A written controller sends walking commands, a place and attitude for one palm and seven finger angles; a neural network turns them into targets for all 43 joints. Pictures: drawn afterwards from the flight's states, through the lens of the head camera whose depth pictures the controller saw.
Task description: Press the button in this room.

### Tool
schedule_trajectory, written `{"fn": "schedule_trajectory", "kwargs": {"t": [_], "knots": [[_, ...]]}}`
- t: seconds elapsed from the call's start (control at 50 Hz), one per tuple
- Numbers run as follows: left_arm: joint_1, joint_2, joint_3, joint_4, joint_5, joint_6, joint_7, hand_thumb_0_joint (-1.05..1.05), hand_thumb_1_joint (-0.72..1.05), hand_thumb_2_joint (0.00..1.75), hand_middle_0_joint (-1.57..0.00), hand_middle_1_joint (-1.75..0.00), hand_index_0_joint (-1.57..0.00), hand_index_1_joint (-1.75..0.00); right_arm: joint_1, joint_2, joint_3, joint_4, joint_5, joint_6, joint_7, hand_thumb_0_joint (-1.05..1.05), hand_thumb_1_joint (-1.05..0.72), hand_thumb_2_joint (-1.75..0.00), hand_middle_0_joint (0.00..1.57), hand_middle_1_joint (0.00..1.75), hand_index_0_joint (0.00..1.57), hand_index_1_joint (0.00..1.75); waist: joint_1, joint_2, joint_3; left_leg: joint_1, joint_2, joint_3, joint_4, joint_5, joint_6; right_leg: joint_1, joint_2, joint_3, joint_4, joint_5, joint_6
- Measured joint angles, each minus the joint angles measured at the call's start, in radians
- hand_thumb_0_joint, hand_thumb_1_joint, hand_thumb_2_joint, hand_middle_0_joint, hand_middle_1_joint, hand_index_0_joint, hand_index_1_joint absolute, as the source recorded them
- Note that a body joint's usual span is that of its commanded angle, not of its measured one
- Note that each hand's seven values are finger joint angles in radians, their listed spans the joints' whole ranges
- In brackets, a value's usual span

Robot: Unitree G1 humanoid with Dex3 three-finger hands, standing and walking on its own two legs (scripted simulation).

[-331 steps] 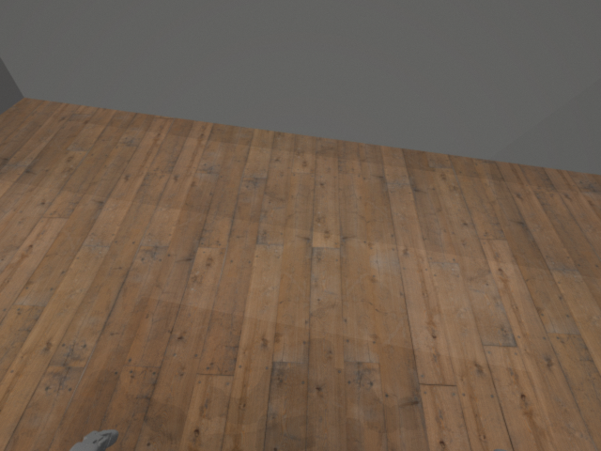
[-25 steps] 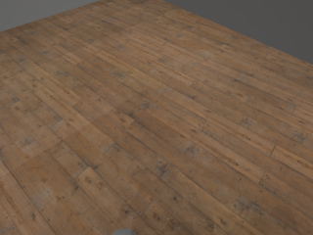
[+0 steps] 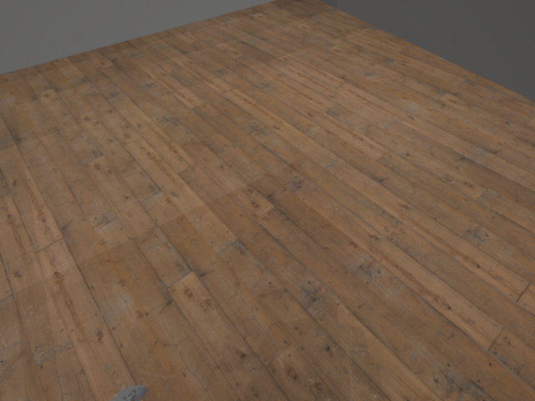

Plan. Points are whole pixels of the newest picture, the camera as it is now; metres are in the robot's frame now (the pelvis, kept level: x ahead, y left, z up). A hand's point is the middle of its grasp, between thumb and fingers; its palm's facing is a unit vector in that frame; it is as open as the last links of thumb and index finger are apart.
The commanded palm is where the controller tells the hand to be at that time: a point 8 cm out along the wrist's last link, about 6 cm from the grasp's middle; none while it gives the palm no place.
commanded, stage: turn or walk to find it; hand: left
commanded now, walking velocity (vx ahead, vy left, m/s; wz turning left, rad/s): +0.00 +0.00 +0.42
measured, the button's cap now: out of the picture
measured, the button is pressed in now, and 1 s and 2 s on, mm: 0 0 0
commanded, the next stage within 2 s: none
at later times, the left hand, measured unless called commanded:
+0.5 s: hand out of the picture -0.06 +0.24 -0.18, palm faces +0.28 -0.93 -0.24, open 7.4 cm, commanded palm none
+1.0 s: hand out of the picture -0.05 +0.19 -0.13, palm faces +0.43 -0.86 -0.28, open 7.4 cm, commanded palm none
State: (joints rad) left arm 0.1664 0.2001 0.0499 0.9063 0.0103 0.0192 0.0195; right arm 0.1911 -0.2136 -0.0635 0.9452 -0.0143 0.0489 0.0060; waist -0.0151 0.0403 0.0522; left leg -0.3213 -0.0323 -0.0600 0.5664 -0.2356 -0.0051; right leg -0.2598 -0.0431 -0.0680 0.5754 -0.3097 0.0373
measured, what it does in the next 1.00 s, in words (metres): steps on the spot, turning left: left foot, then right foot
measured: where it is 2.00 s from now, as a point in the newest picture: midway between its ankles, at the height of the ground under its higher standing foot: outside the picture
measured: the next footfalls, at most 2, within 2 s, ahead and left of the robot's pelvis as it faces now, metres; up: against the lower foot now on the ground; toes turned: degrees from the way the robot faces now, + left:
left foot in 0.42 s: -0.02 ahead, +0.14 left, +0.00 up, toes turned +16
right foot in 0.84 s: +0.02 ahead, -0.09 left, +0.00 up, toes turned +17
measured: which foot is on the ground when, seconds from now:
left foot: down 0.00-0.00, up 0.02-0.40, down 0.42-0.86, up 0.88-1.00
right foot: down 0.00-0.42, up 0.44-0.82, down 0.84-1.00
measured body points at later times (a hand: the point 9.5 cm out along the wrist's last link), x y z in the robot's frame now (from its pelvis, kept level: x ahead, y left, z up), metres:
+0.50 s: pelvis -0.04 +0.03 +0.00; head -0.02 +0.06 +0.45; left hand -0.07 +0.29 -0.16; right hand +0.10 -0.20 -0.13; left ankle -0.05 +0.13 -0.73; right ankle -0.01 -0.10 -0.69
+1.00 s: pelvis -0.05 -0.02 +0.01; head -0.03 -0.05 +0.46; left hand -0.08 +0.24 -0.11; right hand +0.09 -0.24 -0.16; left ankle -0.12 +0.11 -0.65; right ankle -0.02 -0.10 -0.73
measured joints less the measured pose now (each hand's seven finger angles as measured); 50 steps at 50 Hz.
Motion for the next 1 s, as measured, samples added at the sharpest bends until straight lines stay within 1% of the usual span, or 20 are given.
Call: {"fn": "schedule_trajectory", "kwargs": {"t": [0.04, 0.06, 0.12, 0.18, 0.24, 0.34, 0.38, 0.4, 0.42, 0.44, 0.48, 0.52, 0.58, 0.7, 0.8, 0.84, 0.86, 0.9, 0.94, 1.0], "knots": [[0.005, -0.018, -0.010, -0.007, 0.006, -0.009, 0.000, 0.01, 0.91, 0.90, -0.20, -0.30, -0.20, -0.30, 0.010, -0.012, -0.012, 0.007, 0.000, 0.014, 0.001, 0.01, -0.91, -0.90, 0.20, 0.30, 0.20, 0.30, -0.004, 0.019, 0.002, -0.060, -0.007, -0.011, 0.165, -0.151, -0.007, 0.001, -0.002, -0.029, 0.017, 0.000, -0.043], [0.012, -0.024, -0.012, -0.010, 0.006, -0.011, 0.001, 0.01, 0.91, 0.90, -0.20, -0.30, -0.20, -0.30, 0.015, -0.017, -0.017, 0.013, -0.002, 0.022, 0.003, 0.01, -0.91, -0.90, 0.20, 0.30, 0.20, 0.30, -0.001, 0.017, 0.000, -0.093, -0.012, -0.006, 0.270, -0.189, -0.009, 0.006, -0.010, -0.038, 0.014, -0.001, -0.055], [0.033, -0.039, -0.017, -0.004, 0.007, -0.008, 0.004, 0.01, 0.90, 0.90, -0.20, -0.30, -0.20, -0.30, 0.022, -0.032, -0.027, 0.025, -0.005, 0.032, 0.011, 0.01, -0.91, -0.90, 0.20, 0.30, 0.20, 0.30, -0.002, 0.016, 0.002, -0.160, 0.002, 0.015, 0.508, -0.167, -0.024, 0.034, -0.023, -0.063, -0.028, 0.017, -0.063], [0.049, -0.044, -0.019, 0.011, 0.008, -0.006, 0.006, 0.01, 0.90, 0.90, -0.20, -0.30, -0.20, -0.30, 0.034, -0.038, -0.030, 0.033, -0.006, 0.033, 0.013, 0.01, -0.91, -0.90, 0.19, 0.30, 0.20, 0.30, -0.006, 0.005, 0.004, -0.164, 0.031, 0.032, 0.567, -0.143, -0.044, 0.050, -0.038, -0.089, -0.056, 0.032, -0.062], [0.060, -0.043, -0.019, 0.023, 0.012, -0.007, 0.005, 0.01, 0.90, 0.90, -0.20, -0.30, -0.20, -0.30, 0.039, -0.038, -0.028, 0.044, -0.004, 0.037, 0.012, 0.01, -0.91, -0.90, 0.19, 0.30, 0.20, 0.30, -0.001, -0.012, 0.010, -0.127, 0.054, 0.047, 0.503, -0.165, -0.056, 0.054, -0.055, -0.112, -0.065, 0.037, -0.058], [0.074, -0.022, -0.010, 0.043, 0.017, -0.008, 0.001, 0.01, 0.90, 0.90, -0.20, -0.30, -0.20, -0.30, 0.019, -0.028, -0.013, 0.054, 0.004, 0.032, 0.008, 0.01, -0.91, -0.90, 0.19, 0.30, 0.19, 0.30, 0.022, -0.046, 0.027, -0.026, 0.067, 0.090, 0.269, -0.222, -0.055, 0.036, -0.090, -0.147, -0.037, 0.030, -0.041], [0.080, -0.007, -0.004, 0.053, 0.016, -0.004, 0.000, 0.01, 0.90, 0.90, -0.20, -0.30, -0.21, -0.30, 0.007, -0.022, -0.007, 0.047, 0.007, 0.023, 0.005, 0.01, -0.91, -0.90, 0.19, 0.30, 0.19, 0.30, 0.027, -0.059, 0.030, 0.022, 0.064, 0.112, 0.152, -0.188, -0.048, 0.021, -0.107, -0.163, -0.005, 0.018, -0.027], [0.084, 0.002, 0.000, 0.058, 0.013, 0.000, 0.000, 0.01, 0.90, 0.90, -0.20, -0.30, -0.21, -0.30, 0.003, -0.021, -0.004, 0.041, 0.008, 0.015, 0.006, 0.01, -0.91, -0.90, 0.19, 0.30, 0.19, 0.30, 0.028, -0.063, 0.029, 0.055, 0.063, 0.123, 0.072, -0.135, -0.043, 0.010, -0.114, -0.171, 0.020, 0.007, -0.018], [0.091, 0.011, 0.005, 0.060, 0.009, 0.006, 0.000, 0.01, 0.90, 0.90, -0.20, -0.30, -0.20, -0.30, 0.000, -0.020, -0.002, 0.033, 0.006, 0.005, 0.006, 0.01, -0.91, -0.90, 0.19, 0.30, 0.19, 0.30, 0.029, -0.066, 0.024, 0.073, 0.062, 0.123, 0.011, -0.073, -0.023, -0.010, -0.123, -0.176, 0.058, -0.009, -0.009], [0.091, 0.025, 0.011, 0.065, 0.005, 0.016, 0.000, 0.01, 0.90, 0.90, -0.20, -0.30, -0.20, -0.30, -0.010, -0.010, 0.000, 0.030, 0.004, -0.002, 0.006, 0.01, -0.91, -0.90, 0.19, 0.30, 0.19, 0.30, 0.034, -0.085, 0.029, 0.064, 0.050, 0.128, 0.023, -0.062, -0.003, -0.038, -0.130, -0.151, 0.119, -0.077, 0.004], [0.088, 0.044, 0.018, 0.080, 0.005, 0.042, 0.005, 0.01, 0.90, 0.90, -0.20, -0.30, -0.20, -0.30, -0.023, 0.007, 0.007, 0.020, 0.000, -0.014, 0.002, 0.01, -0.91, -0.90, 0.19, 0.30, 0.20, 0.30, 0.038, -0.100, 0.030, 0.057, 0.043, 0.130, 0.038, -0.074, 0.023, -0.102, -0.106, -0.080, 0.276, -0.184, 0.014], [0.080, 0.054, 0.024, 0.093, 0.005, 0.055, 0.002, 0.01, 0.91, 0.90, -0.20, -0.30, -0.20, -0.30, -0.026, 0.018, 0.014, 0.013, -0.002, -0.020, -0.005, 0.01, -0.91, -0.90, 0.19, 0.30, 0.20, 0.30, 0.034, -0.094, 0.024, 0.065, 0.040, 0.119, 0.009, -0.064, 0.031, -0.152, -0.079, -0.038, 0.402, -0.178, 0.019], [0.067, 0.059, 0.026, 0.090, 0.004, 0.049, -0.004, 0.01, 0.91, 0.90, -0.20, -0.30, -0.20, -0.30, -0.027, 0.027, 0.023, 0.011, -0.002, -0.024, -0.011, 0.01, -0.91, -0.90, 0.20, 0.30, 0.20, 0.30, 0.032, -0.081, 0.016, 0.082, 0.031, 0.100, -0.054, -0.020, 0.035, -0.183, -0.060, -0.007, 0.469, -0.127, 0.028], [0.030, 0.043, 0.019, 0.056, 0.000, 0.039, -0.003, 0.01, 0.91, 0.90, -0.20, -0.30, -0.20, -0.30, -0.018, 0.029, 0.022, 0.008, -0.003, -0.021, -0.009, 0.01, -0.91, -0.90, 0.20, 0.30, 0.20, 0.30, 0.019, -0.052, 0.005, 0.080, 0.010, 0.061, -0.110, 0.031, 0.037, -0.151, -0.039, 0.024, 0.371, -0.123, 0.038], [-0.003, 0.016, 0.008, 0.026, -0.005, 0.026, -0.001, 0.01, 0.91, 0.90, -0.20, -0.30, -0.20, -0.30, -0.001, 0.018, 0.010, 0.008, -0.007, -0.010, -0.005, 0.01, -0.91, -0.90, 0.20, 0.30, 0.20, 0.30, -0.004, -0.023, 0.002, 0.042, -0.005, 0.020, -0.087, 0.042, 0.019, -0.063, -0.009, 0.027, 0.163, -0.110, 0.027], [-0.004, 0.007, 0.002, 0.012, -0.006, 0.010, 0.000, 0.01, 0.91, 0.90, -0.20, -0.30, -0.20, -0.30, 0.011, 0.010, 0.003, 0.009, -0.004, -0.004, -0.003, 0.01, -0.91, -0.90, 0.20, 0.30, 0.20, 0.30, -0.005, -0.016, -0.004, 0.014, -0.014, 0.006, -0.051, 0.033, 0.004, 0.000, -0.001, 0.017, 0.010, -0.023, 0.012], [-0.006, -0.006, -0.001, 0.010, -0.002, 0.001, 0.002, 0.01, 0.91, 0.90, -0.20, -0.30, -0.20, -0.30, 0.015, 0.000, -0.003, 0.011, 0.000, -0.001, -0.002, 0.01, -0.91, -0.90, 0.20, 0.30, 0.20, 0.30, -0.006, 0.006, -0.001, -0.004, -0.006, -0.007, -0.016, 0.015, 0.003, 0.008, 0.010, 0.002, -0.008, 0.002, -0.023], [0.000, -0.025, -0.009, 0.002, 0.004, -0.007, 0.003, 0.01, 0.91, 0.90, -0.20, -0.30, -0.20, -0.30, 0.026, -0.013, -0.014, 0.018, -0.001, 0.014, -0.001, 0.01, -0.91, -0.90, 0.20, 0.30, 0.20, 0.30, -0.008, 0.022, -0.001, -0.061, -0.014, -0.014, 0.147, -0.138, -0.006, 0.011, 0.006, -0.025, 0.003, 0.000, -0.060], [0.015, -0.038, -0.012, -0.002, 0.005, -0.009, 0.004, 0.01, 0.91, 0.90, -0.20, -0.30, -0.20, -0.30, 0.032, -0.023, -0.023, 0.027, -0.004, 0.028, 0.003, 0.01, -0.91, -0.90, 0.20, 0.30, 0.20, 0.30, -0.003, 0.018, -0.002, -0.121, -0.018, 0.000, 0.354, -0.190, -0.013, 0.026, -0.008, -0.039, -0.012, 0.000, -0.069], [0.033, -0.048, -0.016, 0.009, 0.006, -0.007, 0.005, 0.01, 0.90, 0.90, -0.20, -0.30, -0.20, -0.30, 0.037, -0.036, -0.030, 0.034, -0.006, 0.033, 0.009, 0.01, -0.91, -0.90, 0.20, 0.30, 0.20, 0.30, -0.008, 0.015, 0.003, -0.167, 0.008, 0.019, 0.540, -0.150, -0.032, 0.050, -0.022, -0.065, -0.048, 0.017, -0.069]]}}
